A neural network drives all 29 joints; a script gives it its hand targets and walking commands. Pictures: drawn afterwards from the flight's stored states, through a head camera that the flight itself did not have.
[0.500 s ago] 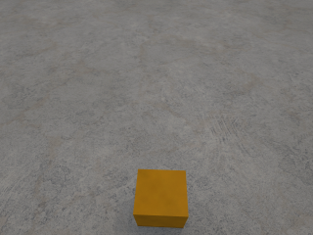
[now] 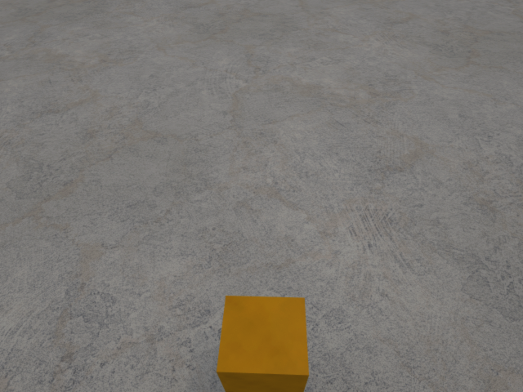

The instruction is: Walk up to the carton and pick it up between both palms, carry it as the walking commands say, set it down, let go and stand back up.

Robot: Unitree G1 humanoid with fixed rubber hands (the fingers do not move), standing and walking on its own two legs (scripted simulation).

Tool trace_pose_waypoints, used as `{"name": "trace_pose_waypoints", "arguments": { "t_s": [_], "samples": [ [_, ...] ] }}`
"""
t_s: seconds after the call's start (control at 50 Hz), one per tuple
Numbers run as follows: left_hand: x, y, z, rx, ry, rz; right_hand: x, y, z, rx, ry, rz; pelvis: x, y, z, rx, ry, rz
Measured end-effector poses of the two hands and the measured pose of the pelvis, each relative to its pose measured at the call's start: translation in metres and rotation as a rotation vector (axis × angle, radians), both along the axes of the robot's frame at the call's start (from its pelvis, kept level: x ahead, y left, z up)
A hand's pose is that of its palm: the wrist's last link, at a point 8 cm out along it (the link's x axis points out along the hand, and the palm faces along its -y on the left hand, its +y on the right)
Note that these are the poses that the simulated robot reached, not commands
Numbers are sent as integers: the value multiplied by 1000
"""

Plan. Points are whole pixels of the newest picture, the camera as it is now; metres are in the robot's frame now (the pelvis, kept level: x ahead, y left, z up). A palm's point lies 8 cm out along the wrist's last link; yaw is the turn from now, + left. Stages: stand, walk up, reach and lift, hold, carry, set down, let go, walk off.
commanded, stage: reach and lift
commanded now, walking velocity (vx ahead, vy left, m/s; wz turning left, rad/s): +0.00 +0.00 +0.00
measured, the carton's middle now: (264, 346) +0.42 +0.04 -0.65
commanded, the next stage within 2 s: none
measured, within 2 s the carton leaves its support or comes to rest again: neither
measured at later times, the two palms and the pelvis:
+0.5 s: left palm out of the picture +0.16 +0.24 -0.16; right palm out of the picture +0.14 -0.21 -0.16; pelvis -0.03 +0.02 -0.05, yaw +0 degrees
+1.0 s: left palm (156, 344) +0.27 +0.24 -0.18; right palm (379, 350) +0.26 -0.19 -0.18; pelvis -0.10 +0.02 -0.10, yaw +0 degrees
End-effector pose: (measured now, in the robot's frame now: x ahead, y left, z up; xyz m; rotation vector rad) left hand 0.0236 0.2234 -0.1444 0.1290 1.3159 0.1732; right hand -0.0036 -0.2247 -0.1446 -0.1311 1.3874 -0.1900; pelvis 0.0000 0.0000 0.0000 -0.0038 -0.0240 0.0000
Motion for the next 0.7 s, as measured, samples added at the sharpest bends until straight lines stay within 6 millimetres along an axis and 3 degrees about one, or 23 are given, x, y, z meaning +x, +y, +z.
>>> {"name": "trace_pose_waypoints", "arguments": {
  "t_s": [0.04,0.14,0.2,0.26,0.38,0.48,0.7],
  "samples": [
    [25,4,1,-3,-56,-33,22,3,-1,9,-51,6,-5,1,-6,2,56,0],
    [117,26,11,33,-107,-76,124,2,4,0,-143,57,-23,5,-24,6,136,-2],
    [141,31,20,37,-83,-63,157,7,13,7,-126,66,-23,9,-26,8,174,-4],
    [136,27,19,15,-43,-59,159,13,15,27,-106,61,-17,13,-24,10,203,-6],
    [117,15,1,-13,-39,-87,139,16,1,35,-113,45,-15,20,-31,6,258,-7],
    [130,18,-16,-16,-122,-95,141,15,-13,29,-177,51,-27,23,-49,3,314,-7],
    [158,20,-31,-24,-233,-102,172,21,-29,41,-295,66,-62,25,-76,3,319,-9]
  ]
}}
